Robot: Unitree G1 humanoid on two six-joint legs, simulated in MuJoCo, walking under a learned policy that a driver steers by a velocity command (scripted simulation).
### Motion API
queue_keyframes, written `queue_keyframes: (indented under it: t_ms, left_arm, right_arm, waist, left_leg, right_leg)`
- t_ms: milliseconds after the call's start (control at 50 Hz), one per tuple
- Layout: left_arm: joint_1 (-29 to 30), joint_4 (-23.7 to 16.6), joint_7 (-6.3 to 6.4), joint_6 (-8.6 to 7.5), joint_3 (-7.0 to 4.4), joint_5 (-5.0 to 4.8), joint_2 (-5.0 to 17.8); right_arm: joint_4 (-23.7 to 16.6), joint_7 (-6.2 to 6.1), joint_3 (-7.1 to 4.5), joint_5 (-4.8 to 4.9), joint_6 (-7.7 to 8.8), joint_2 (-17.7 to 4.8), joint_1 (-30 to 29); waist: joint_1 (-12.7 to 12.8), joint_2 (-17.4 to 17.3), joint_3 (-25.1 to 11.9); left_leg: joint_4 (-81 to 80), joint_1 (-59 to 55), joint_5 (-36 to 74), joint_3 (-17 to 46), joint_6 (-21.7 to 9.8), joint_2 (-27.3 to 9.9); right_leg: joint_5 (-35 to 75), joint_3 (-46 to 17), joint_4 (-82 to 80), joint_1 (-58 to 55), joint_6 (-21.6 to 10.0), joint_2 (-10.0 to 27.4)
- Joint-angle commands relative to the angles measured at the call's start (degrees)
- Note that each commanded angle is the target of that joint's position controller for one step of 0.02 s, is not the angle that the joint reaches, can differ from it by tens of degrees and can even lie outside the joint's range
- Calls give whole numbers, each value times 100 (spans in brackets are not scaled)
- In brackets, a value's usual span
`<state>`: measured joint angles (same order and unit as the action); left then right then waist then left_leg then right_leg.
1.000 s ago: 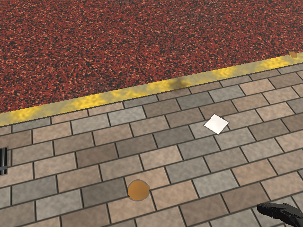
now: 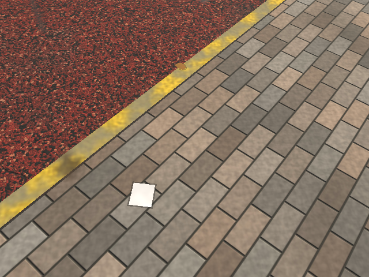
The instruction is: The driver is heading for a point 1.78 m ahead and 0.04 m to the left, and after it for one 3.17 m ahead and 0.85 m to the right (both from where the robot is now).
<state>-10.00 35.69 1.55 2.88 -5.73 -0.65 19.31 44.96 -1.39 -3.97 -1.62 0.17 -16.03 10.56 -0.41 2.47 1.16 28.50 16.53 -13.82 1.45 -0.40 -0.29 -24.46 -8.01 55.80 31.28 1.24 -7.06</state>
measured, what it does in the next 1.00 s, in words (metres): steps on the spot: right foot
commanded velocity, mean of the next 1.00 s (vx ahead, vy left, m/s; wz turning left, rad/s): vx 0.02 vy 0.00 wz -0.14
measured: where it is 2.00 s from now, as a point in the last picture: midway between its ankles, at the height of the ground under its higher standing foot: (192, 258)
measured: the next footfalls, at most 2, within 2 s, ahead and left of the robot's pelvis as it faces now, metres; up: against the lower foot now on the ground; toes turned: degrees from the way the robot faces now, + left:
right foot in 0.28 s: +0.02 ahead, -0.15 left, +0.00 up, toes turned -4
right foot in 1.58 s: +0.43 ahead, -0.16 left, +0.00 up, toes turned -7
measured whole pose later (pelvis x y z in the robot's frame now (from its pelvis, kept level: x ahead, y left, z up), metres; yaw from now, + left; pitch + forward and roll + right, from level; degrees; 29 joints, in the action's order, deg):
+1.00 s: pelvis +0.02 -0.03 +0.00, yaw -5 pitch -1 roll +0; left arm -14.7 49.7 1.4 0.3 -2.7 -0.5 14.0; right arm 57.2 -1.7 -2.3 0.9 1.0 -15.3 13.5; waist -0.7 -0.2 0.0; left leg 37.1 14.4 -23.8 -1.0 -0.1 -2.3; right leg -19.3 -1.8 30.2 10.4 -1.8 -1.3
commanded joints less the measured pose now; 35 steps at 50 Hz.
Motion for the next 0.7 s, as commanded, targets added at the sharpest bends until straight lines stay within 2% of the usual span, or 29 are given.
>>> queue_keyframes:
  t_ms: [20,60,100,140,180,200,240,260,280,300,320,340,360,400,420,440,480,540,700]
  left_arm:
    - [-423,-157,20,37,-209,18,517]
    - [-131,-304,9,23,-120,-37,326]
    - [137,-420,9,-8,-45,-29,213]
    - [219,-473,-28,-22,43,18,87]
    - [225,-475,-58,-25,67,10,113]
    - [160,-435,-68,-21,54,-1,168]
    - [-192,-239,-93,-27,49,7,135]
    - [-272,-185,-94,-32,44,31,189]
    - [-333,-219,-54,-27,17,55,420]
    - [-316,-298,20,12,-45,124,858]
    - [-27,-260,-43,-51,87,211,417]
    - [264,-301,-102,-134,154,230,190]
    - [350,-215,-108,-191,179,233,102]
    - [345,-135,-119,-260,160,178,222]
    - [244,-110,-118,-257,184,184,181]
    - [175,-66,-123,-254,214,203,114]
    - [123,7,-117,-261,216,179,127]
    - [141,76,-92,-248,214,161,123]
    - [105,421,-82,-262,212,143,50]
  right_arm:
    - [-601,-94,-108,117,79,-655,-657]
    - [-531,-107,-109,88,23,-689,-345]
    - [-474,-110,-139,86,-11,-782,-90]
    - [-469,-76,-178,121,-31,-918,-126]
    - [-437,-18,-207,164,-47,-1033,-117]
    - [-405,6,-207,197,-52,-1053,-81]
    - [-345,31,-165,294,-61,-1001,-160]
    - [-231,42,-117,331,-33,-878,40]
    - [-177,78,-41,214,34,-693,244]
    - [-270,160,88,-67,133,-345,375]
    - [-344,117,96,4,138,-369,4]
    - [-305,89,54,49,110,-589,-147]
    - [-268,82,65,44,98,-540,-222]
    - [-187,55,56,13,36,-664,-133]
    - [-120,68,43,42,40,-757,-61]
    - [-50,87,44,68,51,-732,-32]
    - [60,89,57,65,67,-655,-57]
    - [222,64,68,76,90,-615,10]
    - [572,-27,65,104,70,-630,42]
  waist:
    - [207,-947,-211]
    - [21,-1035,-209]
    - [-168,-1173,-335]
    - [-200,-1312,-461]
    - [-235,-1444,-492]
    - [-231,-1446,-497]
    - [-11,-1319,-453]
    - [33,-1166,-419]
    - [-50,-694,-683]
    - [-301,764,-938]
    - [-119,1046,-865]
    - [-126,702,-603]
    - [-151,681,-564]
    - [-132,637,-362]
    - [-98,442,-254]
    - [-85,226,-171]
    - [-57,14,-105]
    - [-73,-108,-139]
    - [-99,-177,-156]
  left_leg:
    - [-1072,-546,1412,1102,-975,-1382]
    - [-1066,-812,1677,799,-1086,-1253]
    - [-964,-1273,1917,770,-1180,-1340]
    - [-884,-1245,2056,655,-1197,-1394]
    - [-831,-1062,2286,635,-1234,-1455]
    - [-763,-1055,2350,667,-1240,-1475]
    - [-496,-863,2389,584,-1085,-1377]
    - [-391,-621,2144,509,-823,-1262]
    - [-103,-147,1422,311,-386,-1049]
    - [659,593,-448,-236,101,-500]
    - [505,388,-1238,-157,305,-380]
    - [442,160,-899,-149,376,-402]
    - [135,35,-235,-151,377,-373]
    - [-211,-297,686,-57,402,-436]
    - [-209,-390,687,-91,359,-429]
    - [-238,-416,621,-122,315,-411]
    - [-327,-420,643,-110,306,-390]
    - [-406,-525,732,-109,330,-398]
    - [-451,-697,728,-135,331,-402]
  right_leg:
    - [135,47,1515,533,275,320]
    - [257,259,1096,529,378,344]
    - [184,303,330,446,447,463]
    - [-6,485,-521,-154,427,624]
    - [-85,741,-1239,-763,366,644]
    - [59,819,-1625,-977,324,618]
    - [1088,979,-3049,-1705,109,542]
    - [1770,881,-3807,-2230,-66,566]
    - [2740,233,-3733,-3065,-246,1087]
    - [4609,-821,-3276,-3628,-727,2141]
    - [3853,-961,-3416,-2701,-1357,2387]
    - [3084,-735,-3524,-2435,-1274,2039]
    - [2532,-488,-3503,-2381,-985,1730]
    - [2067,-290,-3474,-2121,-666,1440]
    - [1812,-205,-3508,-1952,-559,1319]
    - [1658,-147,-3478,-1933,-489,1238]
    - [1729,-82,-3380,-1974,-470,1179]
    - [1944,-32,-3327,-2002,-482,1135]
    - [1968,105,-3334,-1978,-428,1017]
